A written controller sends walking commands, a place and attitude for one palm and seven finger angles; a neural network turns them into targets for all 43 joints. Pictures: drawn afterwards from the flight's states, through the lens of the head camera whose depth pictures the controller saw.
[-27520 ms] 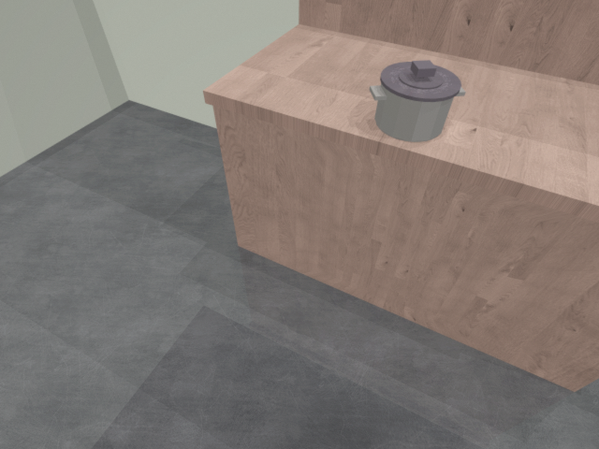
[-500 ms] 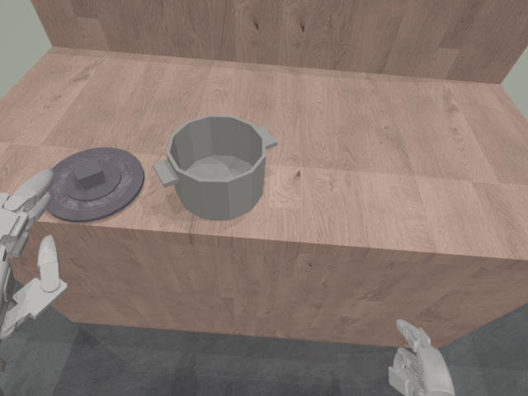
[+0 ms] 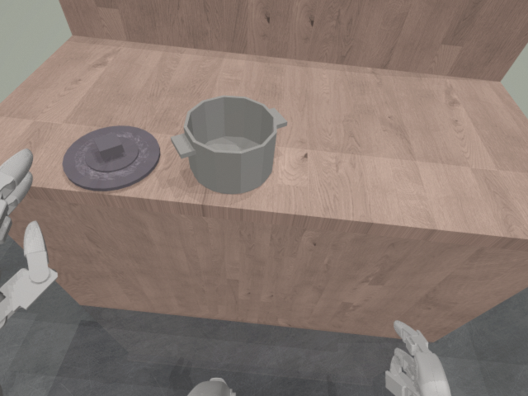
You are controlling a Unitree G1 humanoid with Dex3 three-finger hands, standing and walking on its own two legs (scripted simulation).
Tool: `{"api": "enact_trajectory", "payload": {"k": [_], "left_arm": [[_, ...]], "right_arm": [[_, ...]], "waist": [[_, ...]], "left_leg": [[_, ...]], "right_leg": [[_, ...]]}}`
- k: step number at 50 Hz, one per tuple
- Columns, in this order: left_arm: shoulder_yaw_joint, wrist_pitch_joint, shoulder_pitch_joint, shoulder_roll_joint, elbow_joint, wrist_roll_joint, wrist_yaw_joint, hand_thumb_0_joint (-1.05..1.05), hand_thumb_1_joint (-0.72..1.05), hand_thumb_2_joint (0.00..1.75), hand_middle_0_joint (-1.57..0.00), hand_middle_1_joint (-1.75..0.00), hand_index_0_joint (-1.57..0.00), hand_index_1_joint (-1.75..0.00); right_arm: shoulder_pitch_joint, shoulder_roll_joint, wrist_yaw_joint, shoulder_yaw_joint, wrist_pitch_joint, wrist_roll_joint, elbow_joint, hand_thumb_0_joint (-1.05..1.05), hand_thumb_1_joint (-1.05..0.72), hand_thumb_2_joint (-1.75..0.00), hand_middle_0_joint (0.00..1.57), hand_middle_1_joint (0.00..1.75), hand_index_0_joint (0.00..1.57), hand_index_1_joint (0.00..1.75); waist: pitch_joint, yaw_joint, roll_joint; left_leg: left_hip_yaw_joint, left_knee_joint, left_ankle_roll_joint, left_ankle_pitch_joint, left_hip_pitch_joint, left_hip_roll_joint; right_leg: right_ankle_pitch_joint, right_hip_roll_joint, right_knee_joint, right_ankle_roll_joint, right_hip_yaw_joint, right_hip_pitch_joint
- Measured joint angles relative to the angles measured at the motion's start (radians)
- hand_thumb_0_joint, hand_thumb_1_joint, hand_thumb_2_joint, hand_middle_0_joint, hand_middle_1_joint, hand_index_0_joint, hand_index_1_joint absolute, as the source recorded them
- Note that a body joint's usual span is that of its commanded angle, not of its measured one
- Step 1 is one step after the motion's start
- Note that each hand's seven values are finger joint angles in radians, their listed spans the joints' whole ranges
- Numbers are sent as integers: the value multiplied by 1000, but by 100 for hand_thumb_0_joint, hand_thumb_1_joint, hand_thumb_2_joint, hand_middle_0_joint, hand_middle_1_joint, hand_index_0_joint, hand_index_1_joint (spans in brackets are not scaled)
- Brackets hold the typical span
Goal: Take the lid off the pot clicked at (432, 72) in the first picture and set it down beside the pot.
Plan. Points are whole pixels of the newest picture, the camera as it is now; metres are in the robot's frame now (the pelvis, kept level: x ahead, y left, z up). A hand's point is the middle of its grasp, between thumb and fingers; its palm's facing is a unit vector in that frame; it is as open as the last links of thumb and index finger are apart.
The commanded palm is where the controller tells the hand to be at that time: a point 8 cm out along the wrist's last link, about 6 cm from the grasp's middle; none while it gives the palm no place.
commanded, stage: step back with the hand held close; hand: left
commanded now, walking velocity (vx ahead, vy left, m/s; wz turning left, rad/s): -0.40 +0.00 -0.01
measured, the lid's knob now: (109, 145) +0.54 +0.35 +0.03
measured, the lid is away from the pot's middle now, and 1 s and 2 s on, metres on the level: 0.24 0.24 0.24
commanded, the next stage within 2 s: stop stepping back and stand still in 0.86 s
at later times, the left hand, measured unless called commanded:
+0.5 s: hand (29, 309) +0.16 +0.23 +0.19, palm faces +0.34 -0.83 -0.45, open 7.4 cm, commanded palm +0.10 +0.27 +0.20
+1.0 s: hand out of the picture +0.07 +0.23 +0.18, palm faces +0.21 -0.85 -0.49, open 7.4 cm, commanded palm +0.01 +0.29 +0.20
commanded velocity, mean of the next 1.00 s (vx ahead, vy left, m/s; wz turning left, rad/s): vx -0.36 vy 0.00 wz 0.01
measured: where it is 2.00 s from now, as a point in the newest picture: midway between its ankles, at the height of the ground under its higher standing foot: outside the picture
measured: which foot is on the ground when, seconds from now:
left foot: down 0.00-0.48, up 0.50-0.62, down 0.64-0.96, up 0.98-1.00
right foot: down 0.00-0.34, up 0.36-0.46, down 0.48-0.64, up 0.66-0.96, down 0.98-1.00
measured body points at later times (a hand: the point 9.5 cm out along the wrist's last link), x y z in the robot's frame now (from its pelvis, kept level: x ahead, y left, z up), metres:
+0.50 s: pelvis -0.04 +0.00 -0.01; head -0.01 +0.03 +0.44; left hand +0.14 +0.27 +0.21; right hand +0.13 -0.24 -0.07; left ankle +0.10 +0.09 -0.72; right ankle -0.05 -0.14 -0.73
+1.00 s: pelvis -0.14 +0.02 +0.00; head -0.13 +0.04 +0.45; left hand +0.05 +0.28 +0.21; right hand +0.02 -0.23 -0.06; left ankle -0.01 +0.09 -0.72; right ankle -0.19 -0.11 -0.72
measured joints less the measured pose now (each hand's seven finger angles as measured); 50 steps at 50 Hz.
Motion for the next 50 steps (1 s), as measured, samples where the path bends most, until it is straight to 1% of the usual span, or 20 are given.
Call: {"api": "enact_trajectory", "payload": {"k": [4,7,11,15,17,21,23,24,26,29,31,33,34,36,39,43,46,48,49,50], "left_arm": [[13,-15,-6,18,-13,11,-1,1,88,90,-21,-30,-22,-30],[26,-28,-10,31,-16,11,-3,1,88,90,-21,-30,-22,-30],[20,-42,-9,21,-25,9,1,1,88,90,-21,-30,-22,-30],[4,-49,-17,14,-34,9,7,1,88,90,-21,-30,-22,-30],[5,-51,-21,18,-33,10,8,1,88,90,-21,-30,-22,-30],[30,-47,-29,39,-11,14,2,1,88,90,-21,-30,-22,-30],[46,-47,-12,51,-14,7,1,1,88,90,-21,-30,-22,-30],[55,-50,-1,56,-19,4,1,1,88,90,-21,-30,-22,-30],[31,-55,-4,40,-16,3,-2,1,88,90,-21,-30,-22,-30],[-21,-44,-18,17,-15,9,-6,1,88,90,-21,-30,-22,-30],[-27,-39,-24,13,-18,9,-6,1,88,90,-21,-30,-22,-30],[-20,-39,-48,22,-14,4,-8,1,88,90,-21,-30,-22,-30],[-10,-40,-60,32,-3,-1,-10,1,88,90,-21,-30,-22,-30],[7,-27,-56,48,12,-14,-14,1,88,90,-21,-30,-22,-30],[13,8,-13,62,-8,-15,-12,1,88,90,-21,-30,-21,-30],[-2,31,42,75,-54,-16,-10,1,89,90,-21,-30,-21,-30],[1,31,52,90,-56,-19,-6,1,88,90,-21,-30,-22,-30],[16,22,47,105,-44,-21,-3,1,88,90,-21,-30,-22,-30],[-2,3,10,106,14,6,-19,1,88,90,-21,-30,-22,-30],[-32,20,-34,80,63,8,-37,1,89,90,-21,-30,-21,-30]], "right_arm": [[2,2,0,-5,-13,-2,-6,1,-90,-89,20,30,20,30],[-1,5,4,-10,-15,-4,-1,1,-90,-89,20,30,20,30],[-9,10,11,-15,-4,-16,23,1,-90,-89,20,30,20,30],[-17,6,11,-23,13,-21,36,1,-90,-89,20,30,21,30],[-18,6,7,-26,13,-20,32,1,-90,-89,20,30,20,30],[-8,25,8,-32,-3,-19,26,1,-90,-89,20,30,20,30],[4,34,18,-29,-8,-23,24,1,-90,-89,20,30,20,30],[6,37,22,-27,-10,-24,23,1,-90,-89,20,30,20,30],[-4,33,24,-26,-1,-27,48,1,-90,-89,20,30,20,30],[0,35,20,-22,31,-24,83,1,-90,-89,20,30,20,30],[-1,33,14,-13,45,-23,78,1,-90,-89,20,30,20,30],[-20,31,9,-16,43,-19,63,1,-90,-89,21,30,20,30],[-37,39,11,-18,40,-19,61,1,-90,-89,20,30,20,30],[-59,51,20,-14,22,-31,52,1,-90,-89,20,30,20,30],[-62,59,44,-7,-1,-30,24,1,-90,-89,20,30,20,30],[-38,54,51,-4,-8,-29,-3,1,-90,-89,21,30,21,30],[-16,43,42,-6,0,-32,-5,1,-90,-89,21,30,21,30],[-6,35,35,-6,10,-33,-4,1,-90,-89,21,30,21,30],[-6,13,41,-9,0,-27,11,1,-90,-89,21,30,21,30],[-16,-11,46,-18,6,-24,34,1,-90,-89,21,30,21,30]], "waist": [[12,-6,-5],[20,-6,-8],[12,0,-27],[13,-9,-36],[16,-17,-33],[11,-30,-11],[-10,-20,-14],[-20,-9,-22],[-21,2,-13],[-50,1,-46],[-67,-7,-65],[-58,-23,-71],[-43,-22,-85],[-26,-22,-88],[-17,-22,-70],[-31,-17,-43],[-51,-9,-27],[-64,-2,-30],[-76,3,-16],[-67,9,17]], "left_leg": [[-5,10,1,2,-12,2],[-9,32,-4,-18,-26,3],[-4,43,-14,-94,-41,-4],[1,26,-9,-30,-43,-6],[2,21,0,17,-45,0],[-15,10,3,48,-53,17],[-10,-3,-4,59,-64,20],[3,2,-8,56,-74,20],[-6,46,-30,-47,-81,13],[1,148,-45,-141,-44,-34],[12,54,-38,-68,32,-38],[19,-30,7,-48,60,-42],[31,-40,20,-48,59,-48],[48,-74,28,-23,62,-37],[61,-142,26,35,76,-7],[70,-210,23,98,80,13],[69,-237,20,138,66,14],[72,-219,12,147,38,6],[50,-144,-1,105,-18,-4],[9,-50,-23,4,-49,-3]], "right_leg": [[-18,14,28,-19,9,-16],[-6,16,43,-6,9,-26],[1,10,41,-5,18,-43],[11,10,45,1,26,-54],[-9,18,61,-13,27,-61],[-147,75,188,-42,26,-46],[-159,83,116,-61,13,16],[-113,77,51,-73,16,42],[-76,79,36,-58,24,43],[-70,45,6,-31,41,49],[-62,31,3,-19,53,31],[-65,27,48,-23,56,-12],[-115,30,99,-34,71,-37],[-236,60,207,-45,85,-84],[-252,92,258,-47,58,-100],[-234,87,194,-55,20,-47],[-191,73,59,-68,0,42],[-121,53,-62,-83,-16,118],[-50,41,-91,-76,-24,128],[-39,52,-72,-57,-35,122]]}}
